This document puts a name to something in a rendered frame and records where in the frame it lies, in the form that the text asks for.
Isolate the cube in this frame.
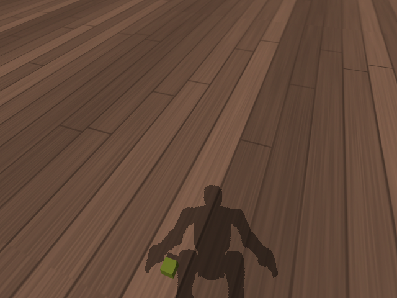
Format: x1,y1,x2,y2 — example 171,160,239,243
160,257,179,279

